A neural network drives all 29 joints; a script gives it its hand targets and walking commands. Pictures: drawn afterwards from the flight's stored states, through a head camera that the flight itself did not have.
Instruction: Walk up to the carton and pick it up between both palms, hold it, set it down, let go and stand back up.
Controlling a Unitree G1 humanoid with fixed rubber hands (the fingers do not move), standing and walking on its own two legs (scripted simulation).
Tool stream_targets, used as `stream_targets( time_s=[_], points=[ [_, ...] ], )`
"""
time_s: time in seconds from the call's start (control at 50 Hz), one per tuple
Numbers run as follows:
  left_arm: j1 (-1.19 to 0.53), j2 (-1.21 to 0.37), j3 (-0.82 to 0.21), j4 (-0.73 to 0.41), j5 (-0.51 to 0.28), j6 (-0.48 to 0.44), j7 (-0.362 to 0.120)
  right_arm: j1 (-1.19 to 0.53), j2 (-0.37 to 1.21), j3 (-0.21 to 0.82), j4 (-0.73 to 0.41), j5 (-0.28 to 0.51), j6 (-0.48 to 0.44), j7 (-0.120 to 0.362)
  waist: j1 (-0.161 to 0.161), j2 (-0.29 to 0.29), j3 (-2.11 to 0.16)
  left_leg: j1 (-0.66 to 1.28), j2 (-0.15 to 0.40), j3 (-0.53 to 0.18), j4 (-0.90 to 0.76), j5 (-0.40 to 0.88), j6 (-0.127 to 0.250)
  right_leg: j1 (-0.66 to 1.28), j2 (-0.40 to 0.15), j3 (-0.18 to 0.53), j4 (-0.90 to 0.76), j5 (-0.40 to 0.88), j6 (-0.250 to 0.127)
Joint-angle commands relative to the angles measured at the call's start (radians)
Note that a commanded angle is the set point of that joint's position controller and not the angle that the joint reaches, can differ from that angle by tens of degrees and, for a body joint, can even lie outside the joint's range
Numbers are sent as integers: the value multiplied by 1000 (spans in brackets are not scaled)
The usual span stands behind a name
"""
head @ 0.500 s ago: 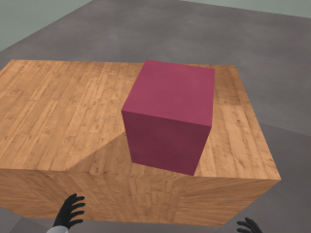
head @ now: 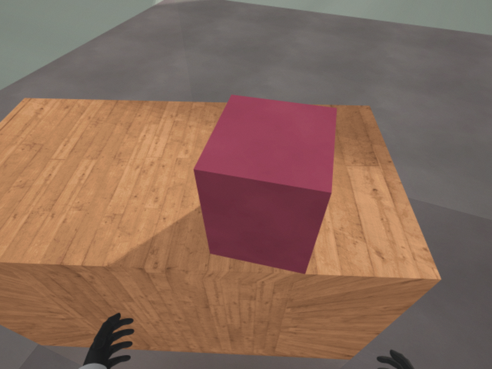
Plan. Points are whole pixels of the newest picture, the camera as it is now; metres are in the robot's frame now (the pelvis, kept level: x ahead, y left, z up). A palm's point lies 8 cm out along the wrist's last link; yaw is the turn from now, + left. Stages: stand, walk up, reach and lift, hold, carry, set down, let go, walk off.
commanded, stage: stand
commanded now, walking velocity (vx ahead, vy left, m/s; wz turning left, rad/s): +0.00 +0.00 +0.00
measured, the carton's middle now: (268, 185) +0.43 -0.03 +0.05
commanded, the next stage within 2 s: none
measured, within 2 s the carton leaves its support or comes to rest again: neither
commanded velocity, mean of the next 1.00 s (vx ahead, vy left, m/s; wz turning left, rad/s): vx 0.00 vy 0.00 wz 0.00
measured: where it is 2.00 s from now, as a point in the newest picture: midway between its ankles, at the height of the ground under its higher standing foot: outside the picture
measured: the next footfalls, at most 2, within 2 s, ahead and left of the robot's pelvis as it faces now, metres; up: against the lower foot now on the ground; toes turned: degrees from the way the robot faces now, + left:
none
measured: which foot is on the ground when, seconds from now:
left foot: down 0.00-1.00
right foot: down 0.00-1.00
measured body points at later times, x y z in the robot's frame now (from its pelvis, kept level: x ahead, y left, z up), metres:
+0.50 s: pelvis -0.01 +0.00 +0.00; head -0.02 +0.00 +0.45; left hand +0.14 +0.26 -0.09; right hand +0.08 -0.26 -0.11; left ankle +0.00 +0.12 -0.74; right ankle -0.01 -0.11 -0.74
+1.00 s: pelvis -0.01 +0.00 +0.00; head -0.03 +0.00 +0.45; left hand +0.14 +0.26 -0.10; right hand +0.08 -0.26 -0.11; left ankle +0.00 +0.12 -0.74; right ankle -0.01 -0.11 -0.74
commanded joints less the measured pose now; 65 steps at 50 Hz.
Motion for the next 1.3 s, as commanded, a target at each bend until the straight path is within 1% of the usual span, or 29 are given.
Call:
stream_targets(
  time_s=[0.0,0.08,0.12,0.18,0.2,0.24,0.28,0.3,0.38,0.46,0.48,0.5,0.52,0.56,0.6,0.62,0.66,0.68,0.7,0.72,0.78,0.86,1.02,1.06,1.08,1.12,1.2,1.24,1.28],
  points=[
    [31,241,37,-22,115,-30,-19,-7,-248,-25,-35,-3,-13,-22,45,56,2,-83,96,-101,-143,206,31,15,-130,124,7,100,-30],
    [13,250,37,-16,120,-29,-16,-12,-267,-34,-31,-3,-10,-21,32,51,-11,-66,90,-93,-141,229,25,18,-129,118,6,134,-30],
    [15,242,36,-10,119,-30,-21,2,-247,-27,-25,-3,-13,-20,34,71,-3,-78,88,-94,-140,198,27,17,-131,130,-4,115,-32],
    [29,249,37,-2,116,-32,-18,-6,-247,-28,-22,-2,-5,-17,37,36,37,-116,95,-100,-171,107,30,3,-130,124,-11,64,-26],
    [16,241,34,-6,116,-30,-19,-10,-247,-27,-29,-1,-10,-17,34,68,16,-106,87,-94,-162,130,25,16,-133,133,-14,85,-28],
    [9,234,37,-2,113,-28,-21,0,-233,-19,-18,-2,-11,-20,39,35,30,-104,88,-101,-161,135,30,0,-128,129,-20,59,-24],
    [2,234,32,4,115,-29,-23,-1,-242,-23,-19,-3,-13,-21,32,46,9,-87,91,-97,-162,149,29,-3,-135,127,-17,61,-26],
    [25,225,30,4,109,-29,-22,-13,-250,-28,-25,-3,-12,-20,43,71,21,-101,89,-93,-161,121,29,-6,-128,130,-18,50,-22],
    [29,232,31,10,111,-30,-22,6,-243,-25,-11,-2,-11,-18,43,46,36,-119,86,-98,-179,82,26,-1,-131,132,-19,49,-24],
    [5,240,32,17,115,-30,-21,21,-246,-26,-3,-1,-11,-25,22,54,34,-91,92,-89,-167,147,24,-12,-135,133,-21,67,-22],
    [32,231,33,24,109,-30,-21,9,-231,-22,-2,-4,-11,-23,38,47,26,-82,101,-104,-164,146,29,-19,-129,132,-23,51,-24],
    [20,241,32,28,111,-31,-19,10,-237,-23,-7,-1,-9,-21,27,48,35,-90,98,-98,-165,156,27,-12,-130,130,-23,73,-23],
    [29,233,30,26,109,-31,-19,-6,-247,-26,-7,-1,-9,-25,42,64,28,-100,87,-93,-165,131,27,-6,-132,134,-25,60,-21],
    [20,228,27,25,110,-30,-17,-7,-251,-25,-6,0,-6,-25,39,37,37,-94,95,-102,-168,147,27,-15,-134,134,-21,70,-25],
    [3,246,32,18,113,-30,-18,-8,-259,-28,-7,0,-10,-24,33,43,32,-111,100,-108,-173,120,30,4,-132,132,-20,69,-24],
    [22,233,26,22,109,-32,-18,-22,-264,-27,-6,-2,-13,-26,46,52,26,-121,96,-106,-181,100,30,11,-131,135,-15,65,-22],
    [22,244,31,26,109,-30,-20,-20,-271,-34,-8,-3,-13,-26,42,53,40,-116,102,-108,-177,121,29,2,-132,132,-16,75,-19],
    [11,245,31,21,106,-29,-17,-37,-267,-32,-9,0,-12,-22,44,19,56,-117,102,-112,-182,123,29,-14,-134,129,-13,75,-22],
    [30,238,32,28,109,-30,-15,-10,-243,-22,3,1,-10,-20,41,48,32,-105,97,-100,-180,106,27,-4,-135,135,-22,51,-22],
    [29,251,33,29,111,-32,-13,-6,-259,-30,1,1,-12,-21,36,30,64,-101,92,-94,-178,117,25,-35,-138,140,-35,58,-23],
    [15,251,34,31,109,-31,-15,-25,-246,-27,-6,-2,-13,-22,35,51,47,-89,90,-92,-176,130,25,-26,-135,139,-33,67,-21],
    [-1,228,27,21,108,-28,-22,-30,-256,-28,-2,-2,-10,-21,31,34,44,-92,94,-94,-167,124,25,-30,-138,136,-29,69,-19],
    [12,258,37,27,112,-32,-14,-32,-257,-27,2,-2,-12,-22,30,55,52,-108,94,-95,-185,107,26,-9,-135,139,-29,72,-16],
    [-14,257,37,20,109,-31,-15,-36,-243,-24,-2,-1,-14,-22,24,33,53,-97,97,-98,-179,126,27,-21,-142,142,-31,74,-17],
    [8,262,39,23,107,-32,-16,-32,-258,-26,4,-3,-11,-19,36,6,42,-88,100,-103,-185,137,27,-28,-134,132,-27,45,-20],
    [2,238,31,23,107,-33,-15,-36,-260,-26,6,1,-12,-23,35,68,59,-115,99,-105,-185,126,23,-19,-137,138,-31,59,-16],
    [4,238,32,29,107,-30,-15,-33,-259,-28,13,-1,-12,-25,32,48,56,-104,97,-99,-187,97,25,-22,-137,137,-39,43,-17],
    [10,256,34,28,109,-34,-12,-36,-258,-24,15,-3,-12,-22,39,13,53,-98,96,-100,-185,120,25,-13,-136,137,-38,52,-19],
    [9,242,31,20,107,-33,-15,-30,-271,-27,21,0,-13,-21,33,28,80,-102,98,-104,-183,125,30,-36,-140,141,-50,48,-18]
  ],
)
